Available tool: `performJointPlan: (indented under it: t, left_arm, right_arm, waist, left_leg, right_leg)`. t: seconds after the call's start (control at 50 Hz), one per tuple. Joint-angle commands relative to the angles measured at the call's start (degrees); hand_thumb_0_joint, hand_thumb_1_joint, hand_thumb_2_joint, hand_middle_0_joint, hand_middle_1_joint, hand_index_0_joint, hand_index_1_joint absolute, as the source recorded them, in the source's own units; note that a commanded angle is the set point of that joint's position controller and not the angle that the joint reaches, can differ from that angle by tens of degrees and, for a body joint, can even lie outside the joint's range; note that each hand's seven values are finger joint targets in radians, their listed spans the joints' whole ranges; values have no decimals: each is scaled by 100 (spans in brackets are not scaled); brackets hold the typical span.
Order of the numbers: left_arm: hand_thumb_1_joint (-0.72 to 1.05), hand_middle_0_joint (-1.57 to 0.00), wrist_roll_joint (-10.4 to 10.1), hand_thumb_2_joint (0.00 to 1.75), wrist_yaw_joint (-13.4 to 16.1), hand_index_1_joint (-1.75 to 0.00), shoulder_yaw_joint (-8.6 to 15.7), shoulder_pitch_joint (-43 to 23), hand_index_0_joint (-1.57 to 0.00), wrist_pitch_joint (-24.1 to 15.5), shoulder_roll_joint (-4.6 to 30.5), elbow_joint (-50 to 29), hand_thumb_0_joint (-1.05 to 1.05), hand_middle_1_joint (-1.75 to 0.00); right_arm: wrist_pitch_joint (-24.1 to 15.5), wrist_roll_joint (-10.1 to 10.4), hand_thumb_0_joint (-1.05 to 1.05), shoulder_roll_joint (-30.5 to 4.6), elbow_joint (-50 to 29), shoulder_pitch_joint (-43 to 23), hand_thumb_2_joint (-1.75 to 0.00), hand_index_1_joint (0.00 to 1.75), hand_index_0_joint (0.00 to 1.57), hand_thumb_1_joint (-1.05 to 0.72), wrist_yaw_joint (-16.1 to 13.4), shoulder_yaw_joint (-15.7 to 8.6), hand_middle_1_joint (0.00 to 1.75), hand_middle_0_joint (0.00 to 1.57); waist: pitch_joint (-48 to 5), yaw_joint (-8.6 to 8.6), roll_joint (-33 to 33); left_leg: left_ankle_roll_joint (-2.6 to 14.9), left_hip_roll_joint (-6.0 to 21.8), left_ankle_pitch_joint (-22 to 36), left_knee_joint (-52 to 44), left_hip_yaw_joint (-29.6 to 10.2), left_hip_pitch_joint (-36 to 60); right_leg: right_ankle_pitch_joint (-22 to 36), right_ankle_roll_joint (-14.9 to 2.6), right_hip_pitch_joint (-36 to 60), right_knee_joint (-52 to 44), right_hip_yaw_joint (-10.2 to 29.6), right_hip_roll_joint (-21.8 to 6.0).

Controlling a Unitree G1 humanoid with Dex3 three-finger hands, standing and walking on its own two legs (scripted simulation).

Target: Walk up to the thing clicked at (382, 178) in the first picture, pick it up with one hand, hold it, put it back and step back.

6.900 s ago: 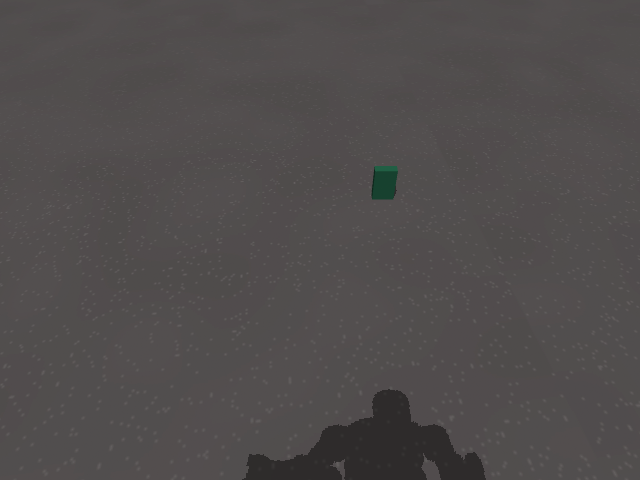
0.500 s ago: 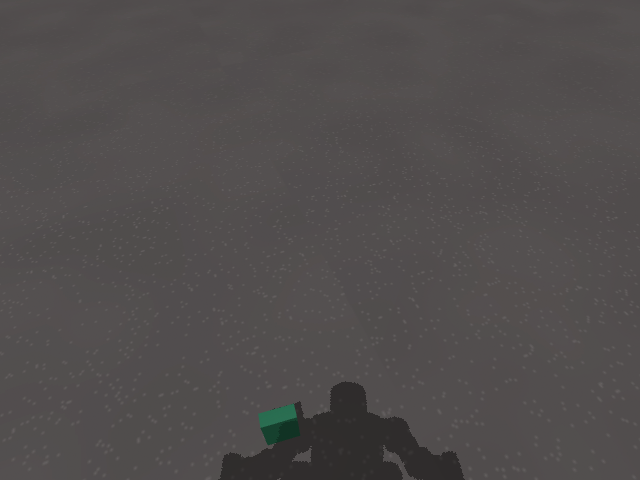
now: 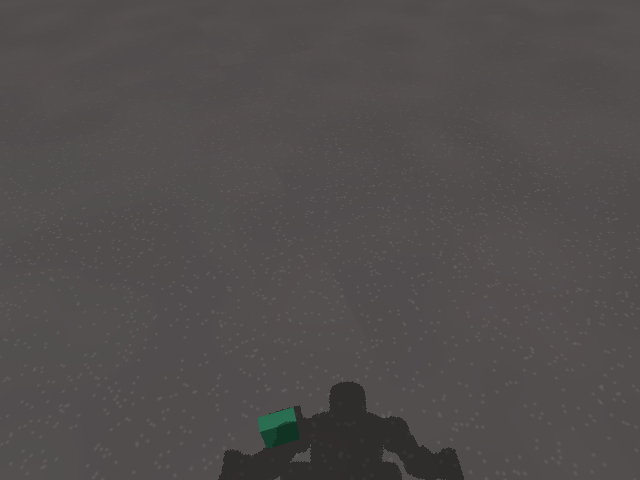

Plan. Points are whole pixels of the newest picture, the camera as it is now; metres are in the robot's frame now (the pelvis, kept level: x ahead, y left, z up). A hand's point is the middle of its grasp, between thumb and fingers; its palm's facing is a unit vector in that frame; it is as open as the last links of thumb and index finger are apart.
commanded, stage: stand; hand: left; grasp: from the side
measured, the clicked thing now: (279, 428) +0.40 +0.15 -0.70
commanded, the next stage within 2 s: go down in 0.56 s
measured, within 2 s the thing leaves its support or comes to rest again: neither
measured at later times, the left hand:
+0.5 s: hand out of the picture +0.07 +0.25 -0.16, palm faces -0.02 -0.94 -0.35, open 7.4 cm
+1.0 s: hand out of the picture +0.16 +0.26 -0.17, palm faces +0.03 -0.94 -0.34, open 13.1 cm
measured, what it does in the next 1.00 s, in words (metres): stands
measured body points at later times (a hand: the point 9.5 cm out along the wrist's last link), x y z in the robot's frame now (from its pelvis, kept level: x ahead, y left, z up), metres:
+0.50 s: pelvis +0.00 +0.00 +0.00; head +0.02 +0.00 +0.45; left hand +0.07 +0.30 -0.13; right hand +0.08 -0.30 -0.13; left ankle +0.00 +0.14 -0.75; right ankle -0.01 -0.13 -0.75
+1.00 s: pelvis -0.01 +0.01 -0.02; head +0.05 +0.01 +0.42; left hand +0.16 +0.31 -0.14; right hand +0.09 -0.26 -0.15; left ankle +0.00 +0.14 -0.75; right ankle -0.01 -0.13 -0.75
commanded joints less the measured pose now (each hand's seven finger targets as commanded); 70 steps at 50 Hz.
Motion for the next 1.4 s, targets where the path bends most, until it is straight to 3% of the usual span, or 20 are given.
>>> performJointPlan:
  t: [0.0, 0.48, 0.62, 0.64, 0.66, 0.68, 0.7, 0.72, 0.76, 0.78, 0.8, 0.84, 0.9, 0.96, 1.02, 1.1, 1.12, 1.18, 1.22, 1.38]
  left_arm:
    - [90, -20, 9, 90, 74, -30, 217, -168, -20, -130, 1251, -333, 0, -30]
    - [90, -20, 13, 90, 77, -30, 230, -162, -20, -116, 1258, -338, 0, -30]
    - [90, -20, -4, 90, 79, -30, 233, -153, -20, -136, 1260, -337, 0, -30]
    - [82, -12, -4, 82, 80, -22, 223, -125, -12, -135, 1241, -343, 0, -22]
    - [74, -4, -276, 74, 146, -14, 269, -2135, -4, -641, 269, -2353, 0, -14]
    - [66, -1, -249, 66, 184, -6, 365, -2587, 0, -562, 554, -1830, 0, -6]
    - [58, 0, -150, 58, 203, -5, 721, -1629, 0, -321, 1022, -814, 0, -4]
    - [50, 0, -90, 50, 121, -8, 827, -1243, 0, -238, 1090, -581, 0, -7]
    - [34, 0, 101, 34, 32, -10, 1115, -1688, 0, -292, 1559, -941, 0, -9]
    - [26, -1, 207, 27, -63, -10, 1107, -1362, 0, -218, 1359, -669, 0, -10]
    - [24, -1, 354, 25, -131, -10, 1184, -954, -1, -139, 1301, -400, 0, -10]
    - [13, -3, 452, 21, -167, -9, 1497, -457, -2, -46, 1437, -784, 0, -9]
    - [-1, -4, 445, 16, -122, -9, 1311, -476, -4, 285, 1062, -1247, 0, -9]
    - [-17, -5, 436, 14, -91, -10, 1403, -482, -4, 601, 1169, -1710, 0, -9]
    - [-33, -6, 348, 13, -128, -11, 1238, -405, -4, 770, 843, -2147, 0, -10]
    - [-49, -7, 273, 9, -135, -11, 1425, -352, -6, 751, 927, -2819, 0, -10]
    - [-50, -7, 259, 10, -166, -12, 1294, -478, -5, 721, 820, -3115, 0, -10]
    - [-55, -8, 246, 8, -178, -13, 1542, 87, -7, 777, 996, -3622, 0, -11]
    - [-55, -9, 232, 6, -189, -11, 1516, 429, -7, 890, 955, -3965, 0, -10]
    - [-58, -9, 174, 5, -191, -10, 1535, 845, -8, 1392, 906, -4870, 0, -9]
  right_arm:
    - [-127, -17, 0, -1201, -333, -233, -90, 30, 20, -90, -63, -223, 30, 20]
    - [-112, -27, 0, -1183, -342, -208, -90, 30, 20, -90, -62, -230, 30, 20]
    - [-125, -17, 0, -1193, -345, -129, -90, 30, 20, -90, -65, -225, 30, 20]
    - [-116, -22, 0, -1187, -348, -143, -90, 30, 20, -90, -62, -226, 30, 21]
    - [-379, 357, 0, -239, -1947, 8, -92, 30, 20, -97, -178, -30, 30, 20]
    - [-365, 375, 0, -376, -1612, 343, -92, 30, 20, -96, -236, -43, 30, 20]
    - [-296, 354, 0, -562, -1543, 495, -93, 30, 20, -97, -264, -116, 30, 20]
    - [-247, 347, 0, -565, -1708, 512, -92, 30, 20, -96, -261, -192, 30, 20]
    - [-311, 278, 0, -581, -1897, 695, -91, 30, 20, -93, -325, -374, 30, 20]
    - [-329, 226, 0, -555, -2065, 735, -91, 30, 20, -93, -305, -416, 30, 20]
    - [-330, 162, 0, -526, -2085, 881, -90, 30, 20, -91, -280, -469, 30, 20]
    - [-343, 145, 0, -493, -2390, 914, -90, 30, 20, -90, -241, -542, 30, 20]
    - [-327, 188, 0, -382, -2728, 795, -89, 30, 20, -87, -234, -509, 30, 20]
    - [-365, 221, 0, -389, -3110, 611, -89, 30, 20, -85, -218, -514, 30, 20]
    - [-456, 216, 0, -335, -3291, 655, -88, 30, 20, -83, -204, -486, 30, 20]
    - [-631, 182, 0, -306, -3437, 784, -88, 30, 20, -81, -245, -521, 30, 20]
    - [-686, 178, 0, -301, -3510, 779, -88, 30, 20, -82, -248, -522, 30, 20]
    - [-790, 173, 0, -284, -3660, 790, -88, 30, 20, -82, -293, -524, 30, 20]
    - [-807, 165, 0, -266, -3746, 807, -88, 30, 20, -82, -340, -528, 30, 20]
    - [-950, 131, 0, -196, -3998, 693, -88, 30, 20, -83, -504, -438, 30, 20]
  waist:
    - [-461, -8, -51]
    - [-347, -7, -48]
    - [-448, -23, -28]
    - [-431, -8, -47]
    - [-7, -699, 186]
    - [-259, -480, -118]
    - [-70, -398, -225]
    - [-103, -215, -229]
    - [-960, -136, -130]
    - [-1170, -196, -185]
    - [-1372, -103, -301]
    - [-1920, 197, 76]
    - [-1655, 107, 235]
    - [-1420, 49, 173]
    - [-1274, -96, 97]
    - [-1620, -146, 67]
    - [-1662, -211, 173]
    - [-1920, -104, 325]
    - [-2088, -149, 311]
    - [-1918, -237, 398]
  left_leg:
    - [231, 611, 1070, -140, -414, 176]
    - [235, 581, 741, -221, -398, 109]
    - [248, 602, 1103, -150, -376, 219]
    - [245, 595, 1062, -167, -388, 181]
    - [236, -254, 136, 257, 335, -493]
    - [262, -253, 53, 323, 286, -527]
    - [276, -297, -153, 414, 292, -738]
    - [258, -256, -62, 600, 297, -921]
    - [252, -247, 292, 910, 248, -885]
    - [252, -267, 450, 1123, 227, -982]
    - [257, -278, 589, 1358, 181, -1206]
    - [204, -338, 882, 1523, 197, -1215]
    - [153, -314, 806, 1510, 156, -1366]
    - [154, -236, 392, 1716, 106, -1698]
    - [171, -184, -39, 1949, 86, -2001]
    - [177, -140, -102, 2462, 35, -2278]
    - [170, -117, -159, 2600, 3, -2377]
    - [160, -78, -149, 2805, -71, -2496]
    - [175, -101, -36, 2937, -47, -2478]
    - [190, -80, -225, 3347, -99, -2959]
  right_leg:
    - [1011, -172, 55, -262, 445, -660]
    - [687, -179, -25, -315, 457, -640]
    - [1100, -192, 93, -242, 472, -672]
    - [1049, -183, 64, -259, 440, -661]
    - [607, -111, -1184, 91, 51, 72]
    - [439, -88, -870, 119, -12, 59]
    - [124, -133, -998, 159, -61, 107]
    - [84, -146, -1087, 320, -106, 134]
    - [488, -139, -1020, 673, -39, 97]
    - [683, -131, -1043, 895, -36, 96]
    - [814, -129, -1075, 1133, -45, 100]
    - [998, -173, -836, 1367, -20, 96]
    - [791, -191, -1162, 1398, -54, 144]
    - [266, -201, -1585, 1539, -113, 185]
    - [-141, -194, -2046, 1807, -128, 213]
    - [-189, -171, -2458, 2355, -133, 208]
    - [-239, -173, -2676, 2539, -134, 217]
    - [-273, -190, -2842, 2816, -144, 197]
    - [-141, -165, -2785, 2875, -115, 189]
    - [-296, -149, -3269, 3189, -145, 176]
